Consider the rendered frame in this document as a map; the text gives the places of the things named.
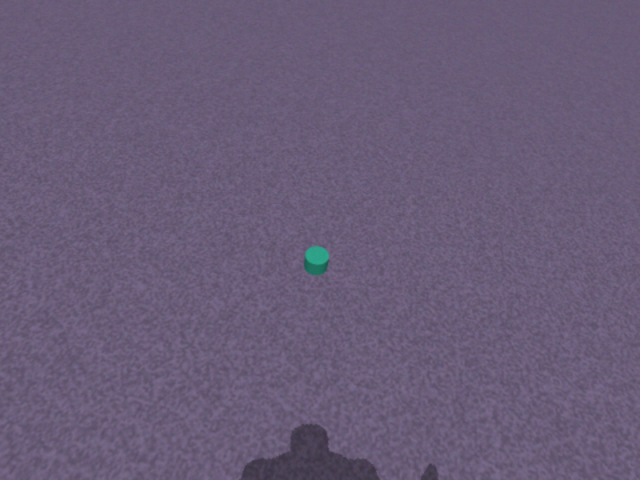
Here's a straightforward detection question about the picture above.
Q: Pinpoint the tin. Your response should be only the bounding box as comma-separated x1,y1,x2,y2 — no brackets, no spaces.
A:
304,246,329,275

